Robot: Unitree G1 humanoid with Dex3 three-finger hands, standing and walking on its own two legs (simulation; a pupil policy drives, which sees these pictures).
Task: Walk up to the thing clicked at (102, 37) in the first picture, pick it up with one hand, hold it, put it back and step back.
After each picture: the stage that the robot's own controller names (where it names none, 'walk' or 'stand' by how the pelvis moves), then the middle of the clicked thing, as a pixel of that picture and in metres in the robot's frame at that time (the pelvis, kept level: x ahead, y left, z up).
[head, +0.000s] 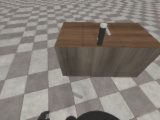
stand; (101, 35) +0.91 -0.11 +0.03
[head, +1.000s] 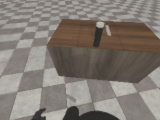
rise first; (98, 35) +0.81 -0.03 +0.05
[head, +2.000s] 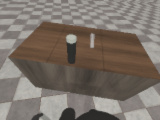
walk; (71, 51) +0.52 +0.17 +0.06
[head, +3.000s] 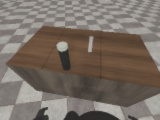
stand; (64, 58) +0.46 +0.21 +0.05
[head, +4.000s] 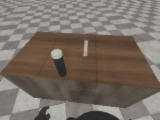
stand; (60, 64) +0.42 +0.23 +0.03
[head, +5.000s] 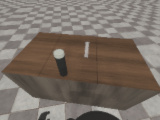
stand; (61, 64) +0.43 +0.23 +0.03
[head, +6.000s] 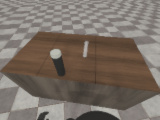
stand; (59, 64) +0.43 +0.25 +0.03
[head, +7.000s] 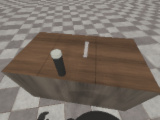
stand; (59, 64) +0.43 +0.25 +0.03
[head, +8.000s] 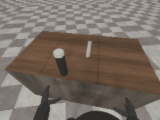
rise first; (61, 64) +0.43 +0.23 +0.03
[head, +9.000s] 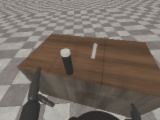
go down; (67, 63) +0.45 +0.22 +0.03
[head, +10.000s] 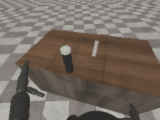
go down; (67, 61) +0.45 +0.21 +0.04
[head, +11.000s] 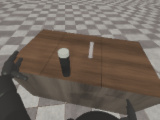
go down; (65, 64) +0.42 +0.19 +0.04
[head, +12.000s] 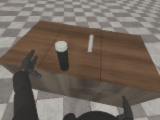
close in; (63, 58) +0.45 +0.19 +0.05
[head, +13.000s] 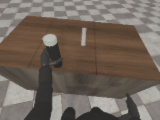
close; (54, 53) +0.45 +0.22 +0.09
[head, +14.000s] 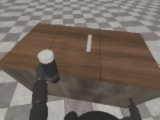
lift; (51, 69) +0.33 +0.24 +0.10
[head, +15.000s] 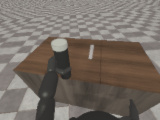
lift; (63, 62) +0.32 +0.16 +0.21
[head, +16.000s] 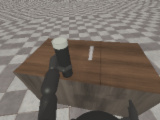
hold; (64, 60) +0.33 +0.16 +0.21
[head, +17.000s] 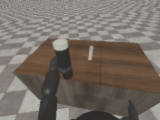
hold; (64, 61) +0.33 +0.16 +0.20
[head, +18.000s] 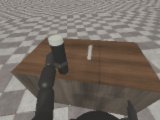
crouch; (60, 57) +0.36 +0.19 +0.20
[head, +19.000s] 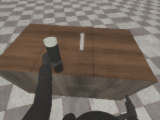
lower; (55, 56) +0.44 +0.21 +0.09
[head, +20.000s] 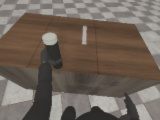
lower; (54, 53) +0.44 +0.21 +0.09
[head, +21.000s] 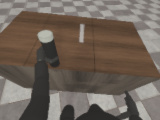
lower; (51, 51) +0.45 +0.22 +0.10
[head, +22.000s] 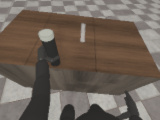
lower; (51, 50) +0.46 +0.22 +0.10
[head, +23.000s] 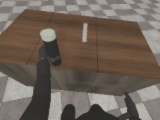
rest; (53, 50) +0.46 +0.22 +0.10
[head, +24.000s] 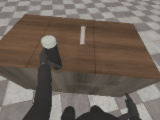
withdraw; (53, 55) +0.44 +0.21 +0.09
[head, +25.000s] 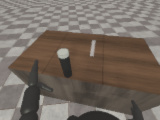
sink last; (65, 64) +0.41 +0.20 +0.06
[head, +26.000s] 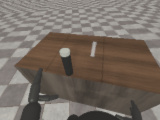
stand; (67, 63) +0.43 +0.21 +0.05
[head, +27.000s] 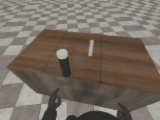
stand; (64, 64) +0.41 +0.20 +0.04
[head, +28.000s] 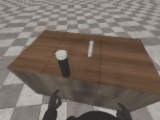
stand; (64, 65) +0.41 +0.21 +0.03
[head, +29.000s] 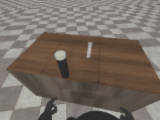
stand; (63, 66) +0.41 +0.21 +0.04
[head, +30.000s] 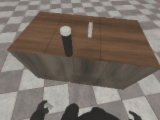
walk; (67, 43) +0.56 +0.19 +0.05
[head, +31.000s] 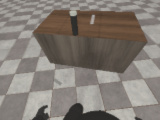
walk; (74, 24) +0.93 +0.22 +0.05
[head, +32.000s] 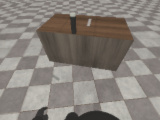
stand; (73, 24) +1.09 +0.24 +0.05
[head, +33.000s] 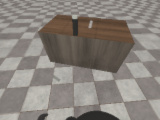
stand; (75, 26) +1.08 +0.22 +0.03
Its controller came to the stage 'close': yes
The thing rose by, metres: 0.20
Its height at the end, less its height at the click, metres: +0.00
